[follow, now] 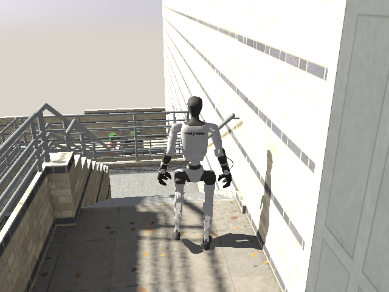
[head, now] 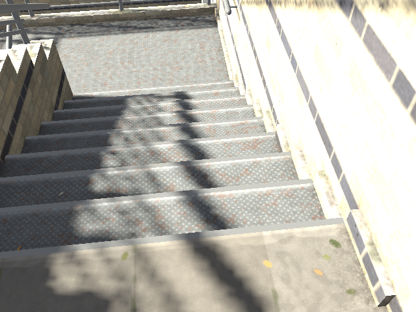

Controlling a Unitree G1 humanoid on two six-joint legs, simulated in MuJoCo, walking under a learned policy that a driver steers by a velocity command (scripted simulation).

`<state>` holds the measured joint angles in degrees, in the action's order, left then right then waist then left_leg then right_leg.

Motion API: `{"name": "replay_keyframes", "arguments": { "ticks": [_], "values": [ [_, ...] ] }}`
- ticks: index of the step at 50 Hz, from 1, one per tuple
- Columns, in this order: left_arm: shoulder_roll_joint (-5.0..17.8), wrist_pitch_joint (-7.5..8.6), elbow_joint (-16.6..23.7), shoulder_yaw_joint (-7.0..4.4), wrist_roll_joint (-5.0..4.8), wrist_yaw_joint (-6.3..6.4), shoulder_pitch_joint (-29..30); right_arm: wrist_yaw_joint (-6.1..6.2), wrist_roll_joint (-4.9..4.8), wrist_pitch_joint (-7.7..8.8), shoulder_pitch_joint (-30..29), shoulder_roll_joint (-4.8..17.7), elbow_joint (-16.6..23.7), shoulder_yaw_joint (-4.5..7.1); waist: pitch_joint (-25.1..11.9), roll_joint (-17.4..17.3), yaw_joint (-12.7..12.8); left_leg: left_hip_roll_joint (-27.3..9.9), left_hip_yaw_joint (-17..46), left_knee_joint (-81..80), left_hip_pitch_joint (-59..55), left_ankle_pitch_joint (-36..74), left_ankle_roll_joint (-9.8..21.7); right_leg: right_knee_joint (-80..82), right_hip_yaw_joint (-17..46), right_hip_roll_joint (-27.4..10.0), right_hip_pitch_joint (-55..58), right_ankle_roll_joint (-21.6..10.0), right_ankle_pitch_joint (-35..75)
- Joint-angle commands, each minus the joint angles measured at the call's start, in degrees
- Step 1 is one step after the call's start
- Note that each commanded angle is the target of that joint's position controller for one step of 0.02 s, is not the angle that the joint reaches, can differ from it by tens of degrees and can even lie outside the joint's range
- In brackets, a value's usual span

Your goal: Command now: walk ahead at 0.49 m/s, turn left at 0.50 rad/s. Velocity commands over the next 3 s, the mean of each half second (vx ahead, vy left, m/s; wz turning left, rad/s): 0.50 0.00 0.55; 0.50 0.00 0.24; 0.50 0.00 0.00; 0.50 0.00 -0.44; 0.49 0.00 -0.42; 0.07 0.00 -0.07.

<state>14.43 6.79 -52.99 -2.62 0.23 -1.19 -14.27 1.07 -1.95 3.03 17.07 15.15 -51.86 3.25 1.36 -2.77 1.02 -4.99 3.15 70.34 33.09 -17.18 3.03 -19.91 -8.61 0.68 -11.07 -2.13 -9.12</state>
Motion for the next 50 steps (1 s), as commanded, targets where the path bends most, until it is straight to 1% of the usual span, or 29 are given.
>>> {"name": "replay_keyframes", "arguments": {
  "ticks": [1, 2, 3, 5, 7, 10, 15, 17, 18, 19, 20, 21, 22, 23, 25, 28, 32, 36, 39, 41, 42, 43, 44, 45, 46, 47, 48, 49, 50],
  "values": [
    [-5.17, 2.88, 2.41, 1.86, 6.56, 0.62, 0.78, -4.31, 8.3, -0.21, 7.29, -7.15, 1.39, -3.28, 3.51, 3.73, -2.66, -4.53, 4.67, 0.37, 5.15, 12.08, 2.73, 14.8, 11.52, -18.96, -2.61, -13.52, 5.51],
    [-3.03, 3.34, 1.09, 1.67, 7.11, 1.11, -0.48, -6.15, 8.34, 0.28, 2.69, -6.71, 2.77, -2.96, 4.71, 2.9, -1.51, -4.56, 4.81, -4.39, 10.29, 14.89, 3.12, 15.85, 8.58, -18.98, 0.75, -13.84, 5.5],
    [-0.77, 3.41, 0.48, 1.52, 6.99, 1.6, -1.14, -7.14, 6.71, 0.79, -1.17, -4.01, 4.3, -2.71, 3.08, 3.38, -0.68, -4.72, 3.21, -9.86, 11.19, 17.11, 3.13, 16.08, 5.6, -17.7, 2.97, -12.98, 6.15],
    [0.97, 3.14, -1.14, 2.06, 5.53, 1.54, -3.9, -7.98, 5.56, 1.22, -7.91, -1.18, 5.95, -2.36, 1.8, 5.55, 0.62, -3.98, -0.57, -18.68, 8.01, 20.14, 2.37, 16.08, 0.15, -14.97, 4.46, -10.76, 9.74],
    [2.49, 2.43, -2.7, 2.22, 4.73, 0.95, -8.04, -7.66, 5.83, 0.79, -10.09, -1.08, 6.56, -2.73, 2.98, 6.09, 1.36, -2.69, -2.1, -23.76, 5.97, 20.28, 1.58, 15.83, -1.56, -15.81, 5.98, -10.48, 15.29],
    [5.46, 1.94, -3.69, 1.59, 5.04, 0.29, -8.31, -6.71, 5.48, 0.38, -13.73, -0.76, 8.03, -2.93, 4.49, 6.02, 0.78, -1.41, -1.98, -29.91, 6.16, 19.03, 2.29, 14.51, -2.73, -17.98, 12.63, -10.18, 21.03],
    [7.95, -0.5, -3.52, -0.41, 4.58, 1.43, -9.62, -5.56, 5.06, 0.95, -14.25, 0.82, 8.42, -1.9, 3.58, 6.7, -0.86, 3.39, -4.3, -37.72, 2.37, 10.71, 3.16, 6.23, -5.47, -20.71, 23.97, -9.38, 33.48],
    [6.2, -0.37, -3.39, -0.03, 5.69, 1.72, -11.53, -4.12, 3.57, 2.98, -4.92, 5.55, 5.93, 0.61, -3.68, 5.76, -5.0, 9.33, -7.6, -37.08, -20.69, 17.75, 7.06, -10.13, -10.28, -15.36, 13.62, -5.18, 43.66],
    [-0.48, 0.44, -2.13, 2.02, 7.13, 1.27, -17.12, -2.23, 4.06, 3.06, 7.48, 8.93, 3.42, 2.02, -17.06, -2.23, -6.09, 3.05, 3.69, -30.33, -48.91, 25.87, 15.04, -28.38, -9.77, -11.58, -6.06, 0.37, 28.95],
    [-2.94, 1.04, -0.23, 3.72, 7.51, -1.28, -17.2, -1.37, 4.56, 2.25, 19.81, 11.92, -0.45, 2.41, -28.04, -6.92, -9.27, -9.02, 30.77, -42.48, -65.54, 22.81, 23.58, -40.56, -3.26, -3.07, -19.05, 3.42, -20.45],
    [1.34, 0.8, 1.96, 2.14, 3.63, -2.67, -4.47, -1.95, 5.97, 3.11, 22.56, 11.29, -3.99, 3.07, -14.13, -0.05, -13.93, -9.12, 34.83, -50.08, -61.36, 15.46, 18.15, -50.1, 7.45, -0.7, -32.7, 1.41, -21.34],
    [2.49, 1.15, 3.74, 1.77, 2.75, -2.17, 1.21, -2.03, 4.82, 4.0, 16.15, 11.48, -3.39, 3.76, -3.9, -0.78, -12.59, -8.51, 29.52, -52.41, -50.62, 8.89, 14.8, -53.43, 11.66, -4.05, -38.32, 0.13, -18.29],
    [4.21, 1.2, 4.51, 1.06, 3.8, -0.44, 2.12, -1.93, 3.56, 4.21, 10.56, 7.65, -2.69, 2.65, -3.67, -2.74, -9.65, -6.81, 26.41, -53.15, -41.26, 6.67, 14.73, -54.21, 13.28, -6.23, -33.83, -0.82, -16.29],
    [3.0, 1.18, 5.2, 1.17, 4.67, 0.87, 0.82, -2.13, 3.43, 4.45, 7.52, 3.41, -2.16, 1.03, -3.37, -3.06, -6.24, -6.11, 24.1, -53.69, -33.38, 8.66, 15.49, -53.51, 14.19, -6.97, -29.43, -1.66, -14.3],
    [-1.59, 0.14, 5.51, 2.28, 4.7, 2.02, -1.58, -2.79, 4.19, 4.41, 0.38, -0.71, 0.06, -0.78, -1.89, 1.04, -0.55, -5.58, 21.69, -57.94, -18.73, 10.43, 15.73, -49.25, 14.89, -8.16, -20.81, -1.73, -11.67],
    [-0.18, -1.61, 5.16, 2.52, 3.99, 1.08, -2.26, -3.44, 4.69, 5.35, -1.3, 1.08, 1.18, -0.82, 0.64, 1.6, 0.06, -3.39, 15.76, -60.74, -10.59, 7.8, 14.46, -39.71, 11.98, -8.23, -20.83, -0.16, -2.8],
    [-0.77, -3.78, 8.12, 3.52, 3.6, -1.16, 8.57, -5.63, 5.41, 5.13, 6.79, 4.02, -2.95, -0.18, 1.22, 0.55, -4.16, -1.25, 10.82, -59.24, -9.57, 15.76, 12.76, -20.63, 7.89, -6.2, -15.96, 1.65, 11.22],
    [2.38, -3.29, 9.51, 2.54, 3.68, -0.96, 15.44, -5.84, 5.58, 4.11, 13.68, 4.5, -5.72, 0.03, 0.77, 0.16, -6.69, -4.84, 14.48, -54.84, -23.96, 24.33, 13.45, -12.32, 8.43, -3.87, -21.33, 0.68, 10.77],
    [3.0, -2.41, 8.79, 2.45, 3.02, -0.46, 16.74, -5.26, 6.11, 2.72, 11.28, 5.22, -5.59, 0.59, -0.24, -0.6, -5.6, -6.29, 15.49, -51.7, -29.85, 29.09, 11.05, -10.15, 8.47, -2.78, -19.61, -1.22, 7.28],
    [5.87, -1.43, 5.86, 1.07, 1.5, -0.13, 9.6, -5.18, 6.31, 2.61, 8.55, 5.61, -5.36, 0.8, -2.62, -0.55, -1.33, -3.54, 12.87, -46.18, -26.28, 39.42, 7.97, -8.81, 6.49, -1.03, -4.81, -4.17, 10.95],
    [8.79, -0.76, 2.34, -0.04, 0.78, -0.12, -0.78, -5.57, 6.49, 2.86, 8.17, 4.08, -4.82, 0.43, -9.03, 3.75, 2.01, 1.56, 8.59, -34.42, -19.09, 38.0, 4.52, -11.15, 9.62, -4.11, 11.85, -8.65, 18.39],
    [11.1, -0.62, -0.18, -0.28, 1.06, -0.47, -14.28, -5.93, 7.53, 3.63, 15.4, -1.87, -3.93, -1.27, -22.85, 15.72, 4.07, 11.44, 4.83, -14.77, -1.85, 10.86, -0.64, -7.85, 28.44, -16.71, 39.19, -21.65, 22.39],
    [8.25, -0.81, -3.54, 0.17, 2.57, -0.96, -22.82, -6.48, 6.72, 3.92, 13.35, -1.51, -3.97, -1.16, -23.49, 16.42, 8.14, 14.3, 3.73, 5.37, 12.48, -19.15, -1.26, 0.77, 46.94, -24.55, 43.89, -26.16, 7.22],
    [7.04, 0.26, -3.11, -0.24, 4.02, -0.51, -16.48, -5.57, 5.65, 3.52, 4.31, 0.46, -1.95, -0.18, -6.8, 5.71, 6.46, 9.14, 7.73, 9.25, 18.29, -12.07, 1.67, 4.88, 43.37, -23.82, 27.53, -19.13, -9.58],
    [3.87, 0.38, -1.24, 0.64, 3.87, -0.24, -7.99, -3.65, 5.79, 3.04, 1.57, 1.36, -1.85, -0.26, 0.16, 3.56, 3.63, 4.82, 7.07, 8.48, 15.75, -5.67, 2.39, 7.58, 36.14, -20.89, 15.03, -16.75, -14.84],
    [-0.96, 0.21, 0.45, 2.26, 3.04, 0.35, -2.93, -2.65, 6.82, 2.73, 2.66, 1.46, -2.13, -0.42, -1.46, 3.24, 0.92, 1.98, 6.81, 3.47, 10.1, -1.24, 2.8, 10.36, 31.55, -18.63, 8.61, -16.04, -10.8],
    [-3.05, 0.38, 0.49, 2.79, 2.56, 0.95, -1.45, -2.41, 7.89, 2.32, 0.83, -0.33, -1.37, -1.06, -0.63, 3.74, -0.39, -0.04, 6.37, -0.05, 6.51, 0.77, 2.71, 12.12, 27.6, -17.2, 5.12, -15.39, -5.18],
    [-2.4, 0.55, 0.45, 2.64, 2.24, 1.44, -0.86, -2.57, 8.34, 1.87, -0.28, -2.96, -0.64, -1.78, -0.43, 4.21, -1.14, -1.1, 5.11, -2.86, 4.5, 0.4, 2.26, 12.81, 24.1, -15.53, 2.85, -14.41, -1.55],
    [-1.54, 0.93, -0.23, 2.26, 2.1, 1.54, -2.09, -2.93, 7.77, 1.53, -0.83, -2.96, -0.36, -1.79, -0.09, 4.33, -0.99, -0.96, 3.41, -6.66, 3.64, -0.65, 1.59, 13.49, 20.65, -13.77, 2.03, -13.62, -0.21]
  ]
}}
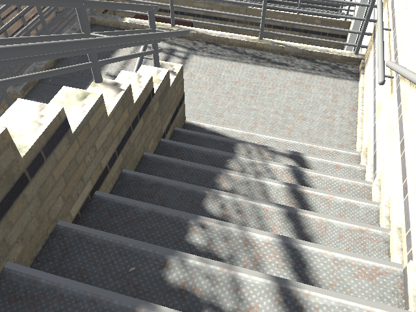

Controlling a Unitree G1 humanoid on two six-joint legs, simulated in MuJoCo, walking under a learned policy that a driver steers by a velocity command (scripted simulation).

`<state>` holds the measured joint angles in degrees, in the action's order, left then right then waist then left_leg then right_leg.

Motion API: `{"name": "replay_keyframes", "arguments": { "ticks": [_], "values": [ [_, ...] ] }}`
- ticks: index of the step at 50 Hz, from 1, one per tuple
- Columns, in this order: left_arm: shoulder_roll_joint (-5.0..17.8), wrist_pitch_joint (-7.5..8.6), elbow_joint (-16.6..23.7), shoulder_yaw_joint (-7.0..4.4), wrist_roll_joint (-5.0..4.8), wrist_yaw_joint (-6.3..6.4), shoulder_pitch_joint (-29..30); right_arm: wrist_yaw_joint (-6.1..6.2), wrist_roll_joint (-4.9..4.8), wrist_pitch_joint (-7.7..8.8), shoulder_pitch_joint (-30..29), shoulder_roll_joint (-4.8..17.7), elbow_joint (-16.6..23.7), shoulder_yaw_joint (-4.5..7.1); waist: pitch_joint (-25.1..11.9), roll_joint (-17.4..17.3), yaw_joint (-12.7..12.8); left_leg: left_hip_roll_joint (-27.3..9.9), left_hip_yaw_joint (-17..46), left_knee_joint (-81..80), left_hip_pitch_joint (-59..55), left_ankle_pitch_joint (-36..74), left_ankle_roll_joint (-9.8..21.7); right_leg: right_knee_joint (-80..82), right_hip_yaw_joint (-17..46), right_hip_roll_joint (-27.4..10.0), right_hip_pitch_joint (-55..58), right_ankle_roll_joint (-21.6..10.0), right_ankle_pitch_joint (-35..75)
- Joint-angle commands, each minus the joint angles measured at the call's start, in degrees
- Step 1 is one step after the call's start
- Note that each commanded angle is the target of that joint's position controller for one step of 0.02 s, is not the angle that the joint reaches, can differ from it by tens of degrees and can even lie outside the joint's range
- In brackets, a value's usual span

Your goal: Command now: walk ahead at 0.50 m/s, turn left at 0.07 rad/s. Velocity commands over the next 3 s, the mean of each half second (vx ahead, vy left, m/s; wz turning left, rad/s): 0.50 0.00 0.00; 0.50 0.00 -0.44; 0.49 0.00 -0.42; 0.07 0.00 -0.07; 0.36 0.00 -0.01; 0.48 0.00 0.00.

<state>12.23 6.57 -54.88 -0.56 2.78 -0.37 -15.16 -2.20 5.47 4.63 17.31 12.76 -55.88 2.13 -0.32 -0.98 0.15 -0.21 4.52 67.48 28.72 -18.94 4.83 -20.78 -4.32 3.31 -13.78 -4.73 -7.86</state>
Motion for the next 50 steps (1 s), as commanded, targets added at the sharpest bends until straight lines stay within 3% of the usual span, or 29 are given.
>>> {"name": "replay_keyframes", "arguments": {
  "ticks": [1, 6, 7, 8, 10, 13, 18, 20, 21, 23, 25, 26, 27, 28, 29, 30, 31, 32, 34, 35, 36, 37, 39, 40, 41, 43, 45, 48, 50],
  "values": [
    [1.89, 1.52, 0.52, -0.27, -0.21, 0.42, -3.59, 0.02, -0.21, -0.26, -2.47, 0.0, 4.14, -0.58, 2.4, 2.79, 0.5, -5.95, 0.29, -8.41, 8.6, 2.75, -1.13, 14.71, 13.96, -15.41, 4.36, -10.77, 0.37],
    [3.0, 1.67, -3.61, -0.69, 1.7, -3.25, -10.85, -1.36, 0.71, -2.45, -4.4, -0.41, 5.88, -0.63, 3.08, 4.93, 0.59, -6.21, -2.3, -17.61, 3.37, 24.03, -2.1, 11.8, 10.29, -14.41, -3.06, -11.1, 6.84],
    [8.03, 0.19, -0.7, -2.12, -4.49, -1.61, -7.88, 0.36, -6.3, -3.98, -4.71, 4.55, 5.44, 1.56, 2.95, 3.64, -2.23, -3.79, -6.02, -16.84, -1.15, 25.87, -2.93, 10.58, 9.71, -14.09, -4.45, -8.28, 15.15],
    [7.65, -0.51, -0.54, -1.89, -4.86, -1.16, -8.23, 1.03, -6.54, -4.61, -5.49, 4.38, 5.14, 1.49, 2.6, 3.8, -1.72, -3.56, -6.36, -15.96, -3.25, 25.22, -3.12, 9.6, 8.6, -13.77, -5.32, -7.37, 17.68],
    [6.26, -1.53, -0.49, -1.75, -3.41, -0.31, -10.87, 1.29, -5.03, -5.17, -8.12, 3.48, 5.04, 1.68, 3.59, 4.44, -0.42, -3.35, -7.14, -15.96, -1.43, 21.58, -3.18, 6.6, 8.06, -13.72, -0.35, -7.11, 17.98],
    [6.33, -1.73, -3.67, -3.09, -0.81, 2.17, -22.13, 1.62, -3.42, -3.93, -18.37, 5.24, 8.15, 2.76, 5.19, 6.04, 5.34, -7.56, 2.05, -19.11, 25.15, 20.1, -2.3, -1.86, 16.71, -19.58, 28.69, -10.01, 12.25],
    [5.98, -1.11, -4.54, -4.19, 0.58, 3.65, -30.51, 1.69, -4.19, -1.55, -33.98, 5.02, 13.6, 3.12, 11.17, 4.93, 12.31, -8.72, 2.83, -22.66, 40.03, 14.36, -4.49, -6.64, 22.04, -21.46, 36.32, -10.93, 4.87],
    [5.12, -0.2, -3.47, -4.05, 0.42, 4.16, -26.45, 0.63, -4.57, -0.76, -34.75, 4.88, 14.65, 2.7, 13.34, 2.75, 10.57, -10.34, 3.02, -32.0, 32.14, 26.79, -4.85, -8.9, 19.54, -19.02, 26.21, -8.46, 1.6],
    [-8.24, 0.22, -6.03, 0.66, 1.87, 2.71, -30.4, -0.79, 3.31, 0.24, -21.53, -10.18, 9.6, -4.09, 5.24, -3.49, 11.73, -12.71, 1.67, -47.27, 16.03, 53.04, -2.96, -14.75, 8.29, -11.69, 16.2, -2.96, -11.07],
    [1.91, -1.04, -2.82, -0.32, 4.03, -1.12, -22.58, -1.96, 2.23, -1.1, -18.61, -4.29, 9.54, -2.91, 9.3, 1.37, 6.76, -7.56, -7.62, -34.28, -18.52, 55.18, -4.06, -11.82, 6.69, -7.34, -20.03, -3.26, -25.41],
    [9.27, -0.97, 1.11, -2.02, 2.33, -2.63, -14.61, -1.88, 0.62, -1.98, -5.68, 5.1, 5.07, -0.51, 7.44, -4.17, -1.96, -6.5, -8.12, -37.07, -34.8, 50.3, -7.5, -23.36, 5.14, -4.42, -25.14, 0.05, -30.26],
    [12.59, -1.23, 2.63, -2.75, 2.73, -3.09, -11.76, -1.03, -1.05, -1.61, 6.13, 11.0, 1.58, 1.86, 2.08, -5.84, -7.05, -4.39, -10.17, -39.22, -46.78, 45.42, -8.17, -34.49, 4.75, -2.42, -23.33, 2.45, -23.33],
    [11.94, -1.67, -0.72, -2.1, 3.96, -4.3, -14.77, -0.57, -0.9, -2.16, 17.06, 17.37, -1.29, 4.54, -1.21, -10.72, -12.19, -9.37, -6.06, -45.23, -51.56, 47.92, -3.45, -55.34, 6.79, -1.35, -18.77, 6.13, -21.05],
    [-1.69, -1.43, -8.45, 0.23, 2.23, -7.27, -38.86, -2.11, 1.1, -2.46, 28.68, 18.48, -3.5, 4.08, -25.27, -17.53, -5.74, -20.28, 2.9, -21.26, -74.28, 78.32, 8.43, -80.94, 12.97, -0.46, -20.92, 6.08, -39.13],
    [-0.03, -0.47, -8.5, -0.36, 0.4, -8.78, -40.48, -3.64, 3.05, -2.44, 28.35, 17.33, -1.57, 3.48, -26.89, -13.35, -5.65, -23.24, 9.64, -19.96, -72.19, 79.61, 12.62, -96.51, 13.5, -0.1, -29.96, 5.33, -38.74],
    [4.97, 0.16, -3.37, -1.63, -0.86, -8.29, -26.49, -3.95, 2.37, -1.98, 23.52, 16.17, -1.35, 2.84, -14.58, -11.55, -6.93, -23.63, 10.47, -27.7, -56.04, 67.09, 11.48, -103.49, 9.6, -1.49, -39.73, 4.59, -34.16],
    [4.88, 0.63, 1.96, -1.44, -1.14, -6.13, -19.61, -4.42, -0.88, -1.17, 14.77, 17.16, 0.87, 2.92, -10.29, -11.44, -4.04, -28.99, 17.32, -35.38, -43.36, 39.86, 15.85, -104.08, 8.48, -3.1, -46.81, 3.18, -27.97],
    [2.98, 0.34, 3.64, -0.49, -0.69, -3.9, -14.33, -3.64, 0.12, -0.1, 8.27, 10.91, 2.34, 1.18, -1.7, -2.9, -2.14, -29.99, 16.99, -40.82, -25.86, 18.85, 13.21, -94.15, 12.1, -7.68, -44.36, 0.61, -15.24],
    [-0.6, -1.09, 3.49, 0.45, 1.08, -1.78, -11.64, -2.7, 1.96, 1.58, 2.85, 0.57, 3.87, -2.53, 5.1, -0.29, 4.04, -28.03, 11.12, -48.43, -2.98, 13.06, 10.02, -73.52, 13.39, -13.49, -31.03, -1.76, -3.9],
    [-1.79, -1.88, 3.46, 1.01, 3.08, -1.72, -11.02, -0.83, 0.7, 2.82, 1.19, -3.81, 3.5, -3.71, 7.53, -3.37, 5.6, -25.3, 9.19, -51.03, -0.69, 11.5, 8.57, -61.56, 14.72, -15.47, -30.41, -3.05, 1.57],
    [-1.68, -2.44, 2.6, 0.81, 3.41, -2.37, -11.76, 0.94, -1.16, 3.92, 2.92, -4.65, 2.97, -3.99, 8.84, -5.11, 4.42, -24.57, 5.98, -53.56, 0.31, 10.71, 8.57, -49.66, 13.99, -14.48, -28.59, -2.55, 6.35],
    [0.1, -2.93, 2.21, 0.08, 3.17, -2.95, -11.74, 1.95, -1.54, 4.02, 7.63, -2.62, 0.89, -3.76, 7.74, -7.45, 3.21, -24.18, 4.85, -52.64, -3.23, 8.73, 9.63, -46.92, 12.95, -12.85, -29.44, -1.93, 5.68],
    [1.66, -2.53, 3.95, -0.24, 2.64, -3.96, -7.23, 2.38, 1.11, 3.94, 9.31, 1.21, -0.15, -2.78, 4.41, -6.43, 2.11, -22.33, -0.82, -49.52, -7.59, 16.56, 9.49, -43.3, 11.45, -11.61, -29.03, -1.52, 4.31],
    [1.1, -2.25, 3.89, -0.11, 3.3, -5.0, -7.13, 2.85, 2.72, 3.82, 9.44, 1.26, -0.38, -2.87, 3.75, -5.12, 2.73, -20.83, -4.66, -45.44, -6.7, 18.17, 8.3, -45.46, 10.01, -11.33, -27.27, -2.05, 9.64],
    [0.33, -1.93, 4.91, 0.73, 3.95, -5.57, -3.25, 4.38, 3.27, 4.16, 11.51, -2.9, -2.03, -3.97, 4.47, -0.2, -0.17, -20.46, -6.48, -40.7, -17.34, 12.54, 6.19, -32.71, 15.82, -14.42, -38.33, -1.4, 26.13],
    [0.54, -2.53, 5.97, 0.87, 2.6, -5.7, 1.31, 4.99, 3.17, 3.63, 21.87, -4.06, -5.69, -4.86, 6.67, -2.59, -3.68, -23.58, -3.74, -39.39, -21.94, 8.89, 7.59, -30.11, 12.43, -13.7, -42.96, -0.5, 31.06],
    [1.31, -3.38, 6.03, 1.06, 1.48, -6.06, 4.54, 3.91, 4.66, 3.33, 20.99, -3.1, -5.35, -5.49, 8.66, -0.66, -3.57, -20.1, -10.92, -39.98, -9.13, -0.36, 4.69, -21.78, 7.0, -12.46, -27.87, -0.76, 42.85],
    [3.86, -4.39, 9.47, 0.07, 2.48, -6.05, 12.26, 2.73, 3.05, 3.54, 18.9, 0.68, -5.98, -4.78, 12.68, -2.02, -3.97, -21.47, -12.01, -41.52, -8.1, -5.61, 2.87, -18.88, 5.11, -11.97, -21.07, -1.89, 31.9],
    [2.34, -4.36, 9.57, 0.59, 3.92, -5.21, 16.3, 4.57, 2.07, 3.02, 22.13, 1.05, -7.04, -3.99, 12.58, -1.75, -7.32, -21.24, -12.16, -35.23, -17.6, -5.83, 0.99, -8.4, 3.27, -11.17, -23.39, -1.58, 33.26]
  ]
}}
Over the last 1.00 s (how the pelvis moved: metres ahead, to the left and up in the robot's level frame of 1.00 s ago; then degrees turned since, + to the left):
0.55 0.14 0.00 23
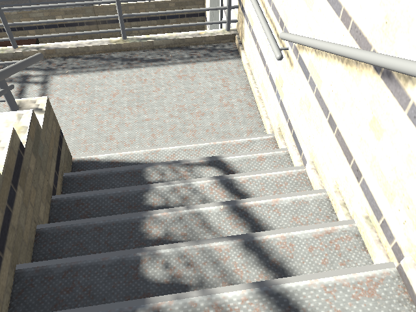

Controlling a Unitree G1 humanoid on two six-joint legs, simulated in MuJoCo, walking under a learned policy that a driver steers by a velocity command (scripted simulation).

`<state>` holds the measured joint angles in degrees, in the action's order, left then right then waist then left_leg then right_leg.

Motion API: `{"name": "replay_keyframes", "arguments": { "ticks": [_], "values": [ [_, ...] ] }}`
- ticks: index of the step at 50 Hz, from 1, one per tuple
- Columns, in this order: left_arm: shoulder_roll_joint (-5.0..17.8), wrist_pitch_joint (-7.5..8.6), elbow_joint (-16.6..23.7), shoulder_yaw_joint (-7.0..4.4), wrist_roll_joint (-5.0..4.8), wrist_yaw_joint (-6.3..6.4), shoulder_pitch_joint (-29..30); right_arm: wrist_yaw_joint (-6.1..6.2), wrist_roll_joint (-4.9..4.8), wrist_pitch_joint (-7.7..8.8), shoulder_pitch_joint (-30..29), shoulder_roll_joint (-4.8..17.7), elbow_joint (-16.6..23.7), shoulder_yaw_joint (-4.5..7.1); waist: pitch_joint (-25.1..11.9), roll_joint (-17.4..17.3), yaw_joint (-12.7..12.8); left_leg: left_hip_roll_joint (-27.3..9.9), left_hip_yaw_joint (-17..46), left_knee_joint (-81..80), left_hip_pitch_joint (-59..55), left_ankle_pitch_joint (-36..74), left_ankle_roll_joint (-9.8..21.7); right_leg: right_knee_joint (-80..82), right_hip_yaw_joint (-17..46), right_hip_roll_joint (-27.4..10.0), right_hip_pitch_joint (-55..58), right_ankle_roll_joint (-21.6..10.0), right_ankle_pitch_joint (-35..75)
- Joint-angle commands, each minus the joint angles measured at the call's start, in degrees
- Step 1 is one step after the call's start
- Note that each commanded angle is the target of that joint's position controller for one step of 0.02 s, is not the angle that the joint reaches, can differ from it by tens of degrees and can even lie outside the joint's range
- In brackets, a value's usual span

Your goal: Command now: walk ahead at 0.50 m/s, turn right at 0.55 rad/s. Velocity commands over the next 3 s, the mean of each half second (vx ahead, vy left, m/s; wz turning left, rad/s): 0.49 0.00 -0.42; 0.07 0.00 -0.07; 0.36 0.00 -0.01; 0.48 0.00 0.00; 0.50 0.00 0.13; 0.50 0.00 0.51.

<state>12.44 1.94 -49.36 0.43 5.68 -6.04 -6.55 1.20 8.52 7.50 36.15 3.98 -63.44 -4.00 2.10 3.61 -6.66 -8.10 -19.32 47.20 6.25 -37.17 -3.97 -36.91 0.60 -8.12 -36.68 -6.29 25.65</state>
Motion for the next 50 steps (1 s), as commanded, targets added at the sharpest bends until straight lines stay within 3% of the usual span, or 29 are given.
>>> {"name": "replay_keyframes", "arguments": {
  "ticks": [1, 4, 6, 8, 9, 10, 11, 12, 14, 15, 17, 19, 20, 24, 27, 29, 30, 31, 32, 33, 34, 36, 38, 39, 40, 41, 44, 46, 50],
  "values": [
    [1.04, 0.16, 3.91, -0.12, 1.16, 0.47, 10.11, 1.66, -1.06, -0.89, 5.42, 10.62, -0.75, 2.8, 11.1, -6.13, -2.39, -14.11, 12.32, -14.49, 2.11, 12.77, 9.47, 10.77, -2.07, 0.16, -0.84, 0.45, -1.87],
    [0.8, 0.42, 2.03, -0.56, 1.3, 1.29, 11.8, 2.1, -1.33, -3.58, 7.11, 11.93, -1.76, 4.56, 11.17, -6.16, -3.2, -16.26, 13.57, -11.9, -3.58, 20.77, 8.0, 16.69, -3.0, 0.47, 2.0, 0.69, -11.08],
    [4.0, 1.83, -4.16, -2.63, 0.1, 2.09, -0.4, 0.64, -1.02, -4.34, 4.22, 13.21, -2.13, 5.53, 4.55, -1.66, 2.35, -11.47, 7.27, 4.05, -3.97, 31.52, 6.22, 21.28, -6.6, 3.54, 17.99, 0.41, -7.23],
    [15.97, 3.0, -13.03, -8.05, -0.55, 2.28, -26.26, -4.07, 1.52, -5.69, 5.71, 11.13, -2.83, 4.64, -11.59, 4.97, 12.36, -2.59, 5.18, 31.9, 22.54, 12.51, 2.2, 9.3, -5.15, 3.2, 66.51, -2.74, 9.46],
    [20.82, 2.81, -16.63, -8.93, -0.45, 2.2, -39.0, -6.87, -0.2, -4.91, 11.74, 5.07, -1.08, 3.57, -29.56, 10.92, 11.97, 2.55, 9.79, 55.72, 32.43, -8.89, -0.65, -5.32, 5.87, -4.63, 89.99, -11.8, 28.04],
    [18.1, 2.64, -19.15, -9.31, -0.31, 2.31, -44.16, -7.4, -3.75, -3.0, -2.86, 9.68, 5.31, 4.51, -25.19, 7.13, 19.59, 4.72, 12.97, 66.05, 47.87, -11.23, -0.82, 0.51, 15.34, -8.05, 90.23, -14.96, 20.2],
    [15.02, 3.26, -18.1, -8.43, -2.09, 2.61, -40.56, -6.26, -6.21, -0.89, -19.21, 12.05, 11.87, 4.63, -12.14, 5.55, 23.07, 2.5, 15.57, 65.56, 59.63, -12.23, 0.54, 6.81, 17.81, -10.05, 77.55, -14.46, -2.07],
    [9.65, 3.71, -15.6, -6.37, -3.07, 1.98, -32.64, -4.7, -6.52, 0.16, -25.46, 14.32, 14.04, 5.37, -6.44, 0.09, 19.64, -0.12, 18.24, 60.38, 58.68, -8.86, 1.93, 9.12, 18.71, -10.11, 62.57, -13.06, -13.7],
    [5.02, 3.33, -13.07, -3.95, -0.37, 0.29, -23.52, -3.03, -6.36, -0.19, -17.16, 12.64, 11.8, 5.44, 1.84, -4.24, 8.45, -2.09, 23.81, 48.83, 45.0, 2.65, 5.54, 10.21, 20.55, -12.48, 31.44, -15.81, -16.44],
    [0.25, 4.64, -10.07, -1.72, -1.08, 1.05, -16.51, -2.38, -3.46, -0.92, -13.74, 7.73, 10.78, 3.94, 4.38, -7.88, 3.79, -5.03, 28.49, 30.83, 37.93, 20.32, 8.19, 13.81, 16.66, -10.09, 17.95, -13.11, -20.55],
    [1.65, 5.55, -7.64, -1.22, -3.54, 1.6, -13.64, -3.37, -2.41, -2.83, -12.69, 7.74, 8.97, 4.32, 5.93, -2.14, 3.11, -1.85, 24.1, 16.8, 28.29, 29.83, 7.99, 19.34, 14.06, -5.97, 3.96, -14.0, -31.48],
    [2.67, 5.42, -7.08, -0.67, -0.53, 1.89, -13.72, -5.22, -1.42, -3.1, -10.11, 8.54, 9.23, 3.69, 3.12, -0.11, 1.93, 0.38, 22.65, 19.64, 22.35, 39.92, 8.53, 10.37, 11.48, -1.51, -4.76, -12.64, -34.52],
    [-1.0, 6.07, -8.31, 0.43, 0.05, 3.27, -17.29, -5.63, -0.54, -2.65, -15.71, 8.29, 11.01, 3.16, 2.23, -4.18, 5.73, -1.14, 26.72, 8.8, 32.29, 54.15, 7.93, 5.85, 11.55, -0.41, 3.68, -11.91, -36.62],
    [2.89, 5.2, -8.75, 0.79, 1.23, 4.07, -22.7, -4.42, -4.25, -3.31, -28.16, 12.07, 16.06, 2.84, 1.77, -2.82, 9.29, 3.33, 18.61, -8.13, 13.41, 68.43, 4.33, -1.76, 8.31, 3.56, -6.84, -7.14, -49.53],
    [3.11, 5.06, -7.74, 0.98, -1.34, 4.98, -27.31, -5.03, -3.49, -3.9, -30.24, 14.86, 17.33, 3.57, 5.5, -2.28, 10.72, 3.24, 19.12, -20.12, 13.66, 59.45, 3.74, -11.47, 12.63, 2.37, 3.88, -3.42, -45.42],
    [5.12, 3.02, -9.33, 0.49, -2.26, 5.37, -28.64, -4.52, -5.03, -3.34, -26.2, 15.94, 14.41, 4.6, 5.11, -2.9, 10.13, 3.0, 19.25, -34.99, 8.12, 63.38, 5.74, -19.22, 14.34, 2.06, 12.48, -1.35, -40.43],
    [6.04, 2.13, -9.56, 0.34, -1.69, 3.69, -28.94, -3.44, -6.09, -2.68, -16.12, 19.44, 10.98, 6.86, 1.3, -6.01, 5.46, 2.79, 16.51, -38.78, -4.45, 69.8, 9.03, -29.45, 11.02, 5.55, 11.46, 1.37, -32.19],
    [0.35, 1.68, -11.0, 0.75, -1.11, 0.15, -37.6, -3.49, -6.26, -2.67, 2.04, 23.96, 6.29, 8.54, -19.0, -14.45, 2.43, -6.82, 20.06, -17.45, -39.53, 105.21, 19.55, -47.54, 4.28, 10.25, -1.38, 6.89, -40.17],
    [-1.35, 2.15, -8.39, 1.09, -3.15, -0.87, -40.6, -6.22, -7.06, -3.45, 2.34, 26.26, 7.93, 9.29, -33.74, -25.43, 2.55, -19.64, 32.98, -8.02, -56.57, 127.63, 34.26, -82.07, -0.41, 15.29, -14.86, 11.63, -84.7],
    [6.03, 1.6, -3.75, -1.23, -5.21, -0.67, -26.95, -6.44, -2.76, -4.02, 1.15, 23.71, 9.42, 9.3, -25.07, -11.24, -2.22, -18.94, 34.98, -8.67, -47.98, 129.38, 30.76, -88.83, 2.2, 13.18, -26.26, 12.84, -83.67],
    [5.39, 1.2, 0.95, -1.32, -5.46, 0.22, -19.89, -7.09, -3.17, -3.84, -8.1, 23.23, 11.76, 8.66, -19.15, -6.6, 1.86, -18.74, 33.8, -12.01, -33.73, 113.49, 27.34, -80.71, 2.47, 10.02, -26.93, 12.3, -79.52],
    [0.3, 1.45, 4.3, 0.95, -4.64, 2.16, -15.92, -8.1, -7.75, -3.04, -25.71, 15.46, 15.29, 4.48, -7.9, -4.1, 11.55, -17.89, 32.58, -19.48, -1.89, 90.47, 23.89, -64.42, 6.14, 3.51, -16.16, 12.34, -74.67],
    [-4.19, 0.55, -0.56, 2.27, -5.85, 2.16, -26.94, -7.02, -5.25, -1.39, -22.82, 15.89, 13.24, 4.14, -0.6, -7.57, 15.12, -10.88, 22.42, -27.81, 23.46, 87.96, 21.42, -60.26, 3.51, 4.58, 5.38, 14.3, -66.0],
    [-2.37, 0.1, -0.88, 2.24, -4.97, 2.1, -28.59, -5.63, -4.66, -0.47, -21.96, 16.25, 12.91, 4.43, -1.8, -6.91, 14.06, -8.93, 22.07, -27.57, 23.48, 83.94, 21.28, -60.29, 4.58, 4.67, 4.02, 14.81, -57.4],
    [4.05, -3.5, -0.52, -1.67, -6.87, 8.28, -14.12, -2.26, -9.7, -2.55, -19.19, 15.79, 12.14, 5.21, -6.17, -3.15, 8.15, -11.31, 23.22, -23.26, 10.01, 85.28, 21.39, -54.77, -0.81, 8.62, -3.42, 8.61, -50.08],
    [3.13, -4.79, 2.27, -1.23, -6.59, 10.37, -11.71, -1.09, -10.23, -3.83, -16.68, 16.0, 12.19, 4.5, -8.12, -3.45, 7.38, -11.68, 25.05, -20.43, 5.24, 90.33, 21.58, -54.17, 0.74, 8.55, -6.6, 6.67, -50.06],
    [-1.89, -5.47, 3.83, 0.89, -6.29, 9.75, -8.01, 0.94, -9.39, -5.75, -20.76, 13.59, 13.5, 3.45, -8.79, -6.85, 9.51, -6.1, 20.41, -21.89, 8.55, 65.6, 15.82, -23.3, 0.45, 5.19, 1.86, 6.08, -31.75],
    [0.41, -5.75, 1.02, -0.08, -6.77, 8.58, -6.54, 0.53, -9.6, -6.65, -21.5, 9.67, 13.77, 1.4, -3.44, -4.77, 9.16, -0.46, 15.82, -26.3, 17.93, 31.14, 10.18, -12.66, -2.28, 8.36, 9.67, 5.73, -30.04],
    [-0.07, -4.56, 2.0, -0.23, -5.28, 6.8, 2.26, -0.78, -7.89, -6.99, -9.05, 17.28, 9.43, 3.93, 5.97, -9.03, 2.33, -2.59, 23.51, -32.06, 10.32, 6.03, 10.1, -4.53, -5.99, 11.74, 4.8, 5.11, -42.72]
  ]
}}
Over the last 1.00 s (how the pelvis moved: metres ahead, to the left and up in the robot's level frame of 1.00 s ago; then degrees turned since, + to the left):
0.51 0.10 -0.22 -18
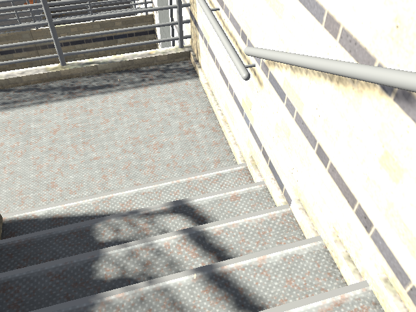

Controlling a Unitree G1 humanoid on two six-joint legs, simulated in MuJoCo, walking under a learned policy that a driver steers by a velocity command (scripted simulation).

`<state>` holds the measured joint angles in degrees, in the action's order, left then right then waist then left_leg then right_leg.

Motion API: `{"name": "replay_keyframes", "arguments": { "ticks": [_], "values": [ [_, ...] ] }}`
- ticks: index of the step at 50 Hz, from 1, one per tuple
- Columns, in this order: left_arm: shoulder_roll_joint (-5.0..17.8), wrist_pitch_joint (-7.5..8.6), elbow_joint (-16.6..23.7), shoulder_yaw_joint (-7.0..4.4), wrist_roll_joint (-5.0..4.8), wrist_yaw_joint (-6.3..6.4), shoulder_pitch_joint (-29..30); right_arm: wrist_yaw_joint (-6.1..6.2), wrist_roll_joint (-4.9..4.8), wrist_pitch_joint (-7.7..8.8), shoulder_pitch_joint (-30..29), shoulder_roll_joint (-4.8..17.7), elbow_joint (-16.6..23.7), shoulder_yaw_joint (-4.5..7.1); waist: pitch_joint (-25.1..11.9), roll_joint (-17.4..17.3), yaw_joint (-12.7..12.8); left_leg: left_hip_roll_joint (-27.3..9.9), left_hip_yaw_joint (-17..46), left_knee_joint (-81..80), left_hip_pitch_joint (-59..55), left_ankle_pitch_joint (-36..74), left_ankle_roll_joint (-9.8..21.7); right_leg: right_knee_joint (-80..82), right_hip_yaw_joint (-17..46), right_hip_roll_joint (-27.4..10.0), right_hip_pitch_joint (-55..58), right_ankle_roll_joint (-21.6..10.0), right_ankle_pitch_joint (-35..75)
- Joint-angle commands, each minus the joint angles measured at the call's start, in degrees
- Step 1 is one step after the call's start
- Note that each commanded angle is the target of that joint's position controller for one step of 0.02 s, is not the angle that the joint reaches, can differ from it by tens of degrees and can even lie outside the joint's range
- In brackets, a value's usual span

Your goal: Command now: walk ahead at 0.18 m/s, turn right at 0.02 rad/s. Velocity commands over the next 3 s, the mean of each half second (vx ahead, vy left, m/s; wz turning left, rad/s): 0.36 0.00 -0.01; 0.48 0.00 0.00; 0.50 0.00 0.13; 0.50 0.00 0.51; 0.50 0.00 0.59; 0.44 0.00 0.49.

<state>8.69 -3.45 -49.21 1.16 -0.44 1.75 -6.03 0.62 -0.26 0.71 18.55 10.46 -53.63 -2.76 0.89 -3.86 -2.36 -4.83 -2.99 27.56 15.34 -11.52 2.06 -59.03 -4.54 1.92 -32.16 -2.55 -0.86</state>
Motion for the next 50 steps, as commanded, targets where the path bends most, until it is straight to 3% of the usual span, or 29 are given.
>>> {"name": "replay_keyframes", "arguments": {
  "ticks": [1, 6, 7, 8, 9, 10, 11, 13, 14, 16, 17, 18, 27, 28, 29, 30, 31, 36, 37, 38, 39, 40, 42, 44, 45, 46, 47, 48, 50],
  "values": [
    [3.29, 1.35, 2.9, -1.1, 0.94, -1.93, 2.67, -0.08, 1.4, -0.74, 7.75, 12.78, -0.74, 3.65, 6.16, -5.14, -1.62, -7.28, 9.83, -13.66, 0.02, -20.77, 6.21, 20.59, -0.64, 2.06, 2.85, 1.37, -18.43],
    [5.8, 1.92, -3.68, -2.95, 1.69, -3.53, -15.19, -0.15, 0.44, -1.91, -0.95, 9.08, 1.8, 5.16, 3.49, -6.2, 6.83, -6.05, 9.88, -10.22, 20.52, -37.4, 6.82, 22.52, -0.9, 2.02, 31.85, -0.75, -21.67],
    [6.77, 2.54, -5.89, -3.39, 1.62, -3.14, -21.74, -0.15, 0.83, -1.93, -2.79, 6.43, 2.74, 5.13, 4.56, 0.15, 9.44, -3.25, 6.91, -0.04, 25.95, -33.01, 4.99, 29.24, 6.14, -2.68, 37.96, -1.42, -25.48],
    [10.5, 3.81, -7.07, -3.95, 1.92, -2.19, -28.9, -0.29, 1.05, -1.77, -4.28, 0.93, 4.22, 4.33, 3.66, 14.2, 11.14, 2.01, 0.13, 23.48, 31.96, -27.75, 1.62, 41.57, 29.66, -18.4, 40.5, -3.38, -41.18],
    [14.37, 8.91, -9.15, -5.4, 8.1, -5.56, -40.2, -0.1, 4.48, 2.87, -0.81, 4.81, 4.23, 5.8, 12.1, 32.56, 14.42, 11.44, 18.06, 29.38, 50.3, -22.06, 3.63, 50.26, 49.03, -18.74, 39.07, -10.18, -60.13],
    [11.64, 9.86, -7.95, -5.35, 9.0, -6.92, -35.75, 0.63, 4.37, 5.3, 0.88, 7.17, 1.59, 6.64, 15.6, 21.08, 11.9, 12.63, 25.29, 33.19, 56.04, -12.2, 5.07, 51.71, 51.28, -21.66, 35.85, -12.64, -58.68],
    [10.57, 9.38, -6.21, -5.67, 6.67, -7.64, -27.75, 1.31, 2.49, 6.42, 2.84, 8.88, -0.67, 7.58, 11.61, 9.29, 7.82, 12.9, 22.87, 39.01, 53.47, -5.97, 4.76, 49.76, 44.33, -20.47, 33.8, -12.39, -48.6],
    [5.05, 9.57, -5.66, -4.24, 4.18, -7.83, -19.6, 1.46, 3.83, 6.54, 7.29, 3.94, -2.07, 6.31, 3.34, 4.22, 1.51, 8.6, 16.58, 45.02, 38.45, 3.54, 3.63, 45.72, 28.74, -14.26, 18.91, -9.61, -34.27],
    [1.49, 9.46, -6.35, -3.16, 5.47, -7.21, -15.27, -0.09, 5.54, 5.5, 11.16, -0.53, -2.76, 4.44, 1.91, 5.91, -2.51, 6.64, 15.18, 51.0, 32.85, 12.37, 3.61, 43.16, 24.11, -11.01, 10.79, -6.56, -24.87],
    [0.29, 9.94, -8.01, -2.55, 6.27, -5.68, -16.97, -3.49, 5.86, 4.51, 11.28, 0.96, -2.92, 3.85, 1.34, 6.05, -1.53, 4.76, 10.9, 52.78, 31.4, 16.58, 2.39, 42.07, 17.55, -9.13, 6.47, -7.66, -18.5],
    [8.46, 8.82, -6.74, -4.48, -0.87, -3.33, -15.24, -2.64, 2.78, 1.49, 2.54, 7.73, 1.38, 6.77, -1.05, -0.2, -4.61, 3.9, 9.1, 39.21, 24.44, 18.47, -0.79, 42.0, 16.28, -9.7, 7.95, -7.08, -12.51],
    [8.53, 8.68, -9.03, -4.42, -1.6, -2.21, -19.11, -2.53, 2.24, 0.6, -1.21, 7.38, 2.18, 6.53, -0.61, 2.6, -1.83, 2.72, 9.96, 35.26, 24.8, 22.6, -1.73, 39.76, 15.68, -9.32, 10.46, -6.66, -11.78],
    [4.16, 8.08, -11.31, -3.69, 1.57, 1.05, -32.76, -2.53, 3.52, 0.09, -15.03, 3.77, 6.52, 6.62, 5.95, 9.08, 8.28, 2.84, 7.6, 12.3, 32.02, 30.83, -2.35, 22.68, 19.39, -9.5, 21.58, -11.28, -14.27],
    [-3.46, 10.22, -19.25, -0.32, 6.92, -1.41, -50.78, -4.01, 7.09, 2.24, -12.27, -1.28, 3.72, 3.51, 8.86, 9.81, 12.44, -1.47, 9.28, 4.11, 43.77, 31.44, -2.08, 22.38, 23.26, -14.47, 30.0, -15.31, -18.92],
    [-3.53, 10.53, -20.48, -0.35, 6.31, -1.82, -54.49, -4.16, 6.36, 3.08, -17.09, -1.05, 4.64, 3.64, 11.52, 8.74, 14.66, -1.78, 9.35, -0.3, 47.38, 31.07, -2.29, 21.17, 26.19, -14.2, 33.68, -15.72, -18.77],
    [5.27, 8.83, -11.05, -3.55, 1.66, 1.03, -32.47, -3.82, 2.25, 2.75, -24.97, 4.13, 8.82, 6.03, 10.34, 4.99, 12.53, 1.93, 6.0, 1.02, 30.73, 31.59, -3.17, 19.65, 21.13, -9.07, 19.28, -11.89, -12.96],
    [8.07, 8.07, -9.54, -3.97, 1.04, 1.1, -28.19, -4.03, 0.98, 2.52, -22.81, 2.28, 8.68, 5.35, 7.45, 6.68, 10.57, 3.85, 3.32, 2.29, 18.67, 31.88, -2.21, 19.06, 18.59, -8.56, 10.5, -11.04, -9.73],
    [5.14, 6.47, -11.88, -3.23, 3.04, 2.11, -31.08, -1.92, -0.71, 1.94, -11.63, 2.69, 4.34, 6.0, 7.57, 4.44, 8.66, 2.52, 2.09, -10.61, 3.52, 25.46, 1.18, 0.52, 16.55, -6.52, 16.4, -9.96, 2.02],
    [3.67, 7.45, -17.8, -0.29, 9.51, -4.72, -37.71, -3.47, 6.29, 3.02, 7.38, 6.6, -2.25, 6.34, 1.61, 4.49, -0.87, -2.78, 5.81, -14.3, -16.18, 31.74, 4.32, -5.15, 23.59, -10.93, 8.62, -7.85, -3.31],
    [7.12, 8.28, -16.66, -2.32, 7.97, -9.21, -32.64, -3.45, 6.34, 3.94, 26.38, 11.84, -6.75, 10.35, -4.26, -5.68, -10.79, -0.33, 2.18, -7.37, -42.12, 29.91, 9.71, -27.17, 16.37, -2.64, -6.2, -3.65, -1.84],
    [6.52, 8.96, -11.13, -5.1, -2.73, -2.05, -30.03, -2.82, 2.98, 2.4, 19.22, 12.62, -7.09, 8.5, -13.36, -7.1, -3.77, -14.3, 12.7, 14.08, -49.84, 67.88, 10.16, -54.65, 5.02, 5.26, -18.78, -3.4, -53.39],
    [10.01, 8.79, -9.22, -4.71, -4.38, 0.82, -32.06, -2.68, 0.4, 1.57, 19.16, 12.96, -5.21, 8.84, -23.52, -6.63, -4.21, -20.58, 21.61, 14.52, -58.28, 51.58, 15.11, -63.64, 6.67, 1.87, -28.64, -4.26, -51.21],
    [7.29, 7.02, -5.98, -4.31, 0.44, 1.74, -16.87, -0.61, -0.12, 1.04, 10.11, 7.15, -3.04, 7.44, -9.99, -1.59, -4.07, -18.8, 25.97, -4.15, -36.81, 12.47, 17.4, -57.4, 3.38, -1.71, -37.32, -2.8, -37.88],
    [4.31, 4.68, -7.64, -4.63, 2.55, 0.4, -18.51, -0.77, 2.34, 1.68, 7.5, 4.31, -3.43, 5.72, 1.59, 3.05, 2.55, -15.52, 22.75, -4.56, -10.06, 8.41, 15.02, -43.57, 7.62, -5.81, -27.11, -2.94, -29.2],
    [-7.24, 7.37, -4.91, 0.23, 7.2, -3.66, -21.93, -2.72, 8.93, 4.06, 5.25, 0.8, -5.04, 4.18, 8.93, 5.11, 5.19, -8.62, 18.03, -7.59, 5.83, -1.53, 12.56, -34.76, 15.68, -10.3, -26.4, -5.55, -4.9],
    [-5.47, 7.96, -8.05, -0.34, 8.55, -5.84, -25.38, -2.79, 7.09, 5.68, 2.38, 0.41, -4.19, 4.43, 8.81, 3.23, 5.15, -5.92, 16.1, -8.52, 11.94, -5.87, 13.13, -24.23, 13.01, -9.81, -23.96, -6.27, 4.01],
    [-1.84, 8.76, -7.48, -1.02, 8.7, -7.26, -22.13, -2.68, 6.05, 7.31, -0.7, -1.81, -2.3, 3.71, 5.13, 5.1, 3.78, -3.84, 11.11, -8.15, 18.75, -4.65, 14.13, -8.55, 9.65, -8.87, -15.05, -6.23, 15.13],
    [5.4, 6.34, -3.57, -4.54, 4.0, -3.58, -12.65, -0.84, -0.24, 5.87, 0.66, 5.64, -3.02, 4.39, 3.71, -0.31, 7.66, -4.84, 13.55, -9.07, 16.14, 14.48, 11.88, 0.95, 5.09, -6.98, -5.57, -0.95, 7.94],
    [3.24, 3.83, -6.83, -3.77, 1.75, -2.13, -19.32, -0.68, 0.24, 5.01, 4.22, 10.26, -3.57, 5.8, -3.3, -4.08, 8.33, -7.54, 12.57, -5.31, 13.13, 28.57, 12.37, -6.51, 4.0, -5.74, 3.76, 0.59, 7.93]
  ]
}}
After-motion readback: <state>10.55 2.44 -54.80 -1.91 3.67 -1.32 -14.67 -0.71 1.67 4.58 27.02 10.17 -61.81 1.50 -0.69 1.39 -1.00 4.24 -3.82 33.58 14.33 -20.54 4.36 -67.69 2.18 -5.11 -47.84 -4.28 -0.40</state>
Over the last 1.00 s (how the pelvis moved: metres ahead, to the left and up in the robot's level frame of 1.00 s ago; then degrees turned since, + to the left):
0.45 -0.08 -0.26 -12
